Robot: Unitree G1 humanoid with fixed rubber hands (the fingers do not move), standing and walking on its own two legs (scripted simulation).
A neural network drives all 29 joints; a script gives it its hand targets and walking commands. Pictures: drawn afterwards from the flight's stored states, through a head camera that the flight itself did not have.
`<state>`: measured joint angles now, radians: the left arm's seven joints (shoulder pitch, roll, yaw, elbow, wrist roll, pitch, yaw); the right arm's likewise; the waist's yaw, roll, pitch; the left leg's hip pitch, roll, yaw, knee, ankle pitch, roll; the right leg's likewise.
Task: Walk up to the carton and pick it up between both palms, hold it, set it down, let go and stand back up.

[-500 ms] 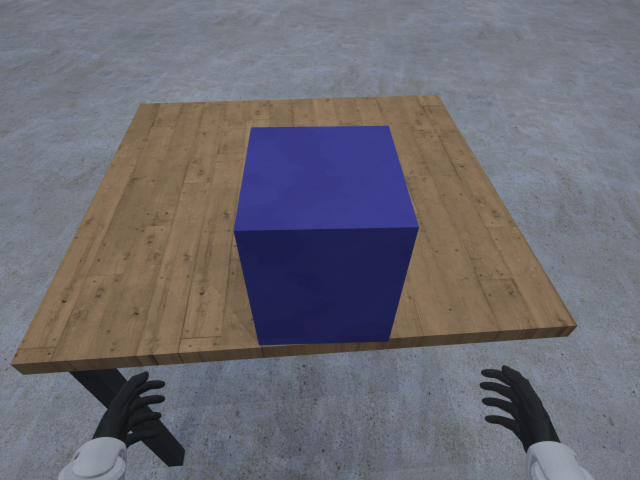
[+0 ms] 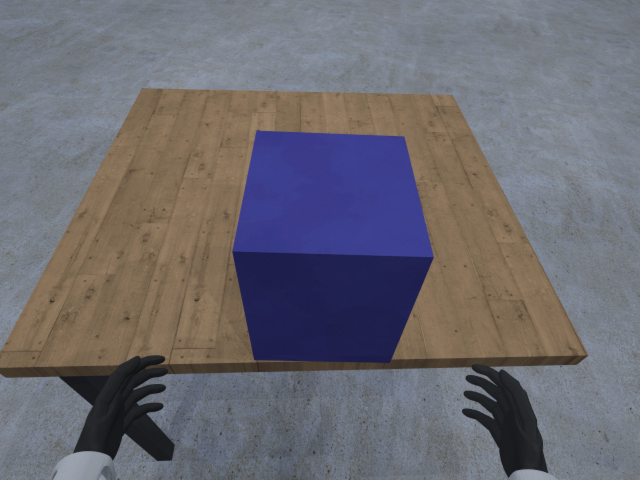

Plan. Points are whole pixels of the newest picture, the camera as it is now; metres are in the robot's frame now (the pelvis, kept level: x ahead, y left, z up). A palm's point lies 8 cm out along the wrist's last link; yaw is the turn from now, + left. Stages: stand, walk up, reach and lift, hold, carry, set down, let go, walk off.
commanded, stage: reach and lift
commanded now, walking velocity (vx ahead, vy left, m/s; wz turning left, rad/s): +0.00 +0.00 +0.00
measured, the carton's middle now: (326, 252) +0.40 +0.02 +0.05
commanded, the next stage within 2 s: none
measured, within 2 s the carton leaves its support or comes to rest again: neither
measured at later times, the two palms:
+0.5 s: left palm (118, 413) +0.17 +0.22 +0.06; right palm (520, 432) +0.17 -0.18 +0.06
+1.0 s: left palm (129, 293) +0.27 +0.23 +0.12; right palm (513, 312) +0.27 -0.18 +0.12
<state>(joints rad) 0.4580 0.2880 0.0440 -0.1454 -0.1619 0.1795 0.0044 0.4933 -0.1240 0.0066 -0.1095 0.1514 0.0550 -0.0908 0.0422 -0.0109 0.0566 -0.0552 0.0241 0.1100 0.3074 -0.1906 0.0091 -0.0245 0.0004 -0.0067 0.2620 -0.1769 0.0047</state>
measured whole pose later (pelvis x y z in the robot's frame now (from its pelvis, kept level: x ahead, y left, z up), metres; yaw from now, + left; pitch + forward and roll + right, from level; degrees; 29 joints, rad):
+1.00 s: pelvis -0.01 +0.00 +0.00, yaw -1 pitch -3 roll +0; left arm -0.06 0.28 0.17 -0.26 -0.22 0.64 -0.02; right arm -0.03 -0.20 -0.01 -0.21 0.34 0.44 -0.22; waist 0.03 -0.02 0.04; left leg -0.08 0.03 0.12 0.33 -0.19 0.01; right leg -0.05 0.01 0.01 0.29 -0.18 0.00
